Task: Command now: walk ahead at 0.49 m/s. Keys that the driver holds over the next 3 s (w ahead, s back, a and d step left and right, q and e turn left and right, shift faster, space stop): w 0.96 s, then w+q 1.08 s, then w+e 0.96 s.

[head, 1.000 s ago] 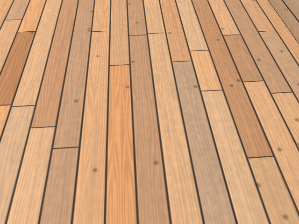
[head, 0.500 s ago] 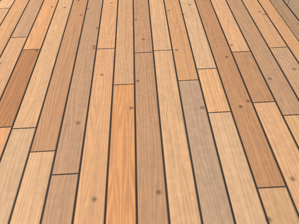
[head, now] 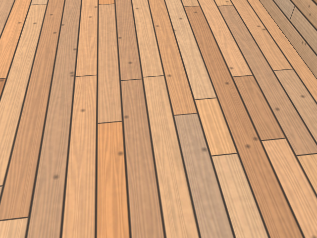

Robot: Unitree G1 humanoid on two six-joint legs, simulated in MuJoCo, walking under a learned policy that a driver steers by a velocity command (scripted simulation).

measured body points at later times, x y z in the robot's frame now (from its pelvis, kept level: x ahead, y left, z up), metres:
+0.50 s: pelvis +0.28 -0.08 +0.00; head +0.29 -0.10 +0.45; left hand +0.33 +0.18 -0.12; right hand +0.37 -0.35 -0.14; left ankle +0.29 +0.08 -0.66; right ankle +0.29 -0.16 -0.74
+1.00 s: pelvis +0.55 -0.01 -0.01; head +0.58 +0.00 +0.44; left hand +0.59 +0.25 -0.15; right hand +0.66 -0.27 -0.13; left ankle +0.61 +0.07 -0.74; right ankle +0.47 -0.17 -0.65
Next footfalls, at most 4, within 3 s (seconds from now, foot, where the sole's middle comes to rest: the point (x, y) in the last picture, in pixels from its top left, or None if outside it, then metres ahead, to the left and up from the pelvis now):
0.30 right None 0.34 -0.17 -0.78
0.86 left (143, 209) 0.65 0.07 -0.78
1.38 right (184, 153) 0.94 -0.14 -0.78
1.92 left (117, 132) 1.09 0.21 -0.78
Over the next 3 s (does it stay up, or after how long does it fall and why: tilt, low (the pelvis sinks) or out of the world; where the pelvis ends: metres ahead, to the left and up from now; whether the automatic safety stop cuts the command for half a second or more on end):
stays up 1.55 0.38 -0.02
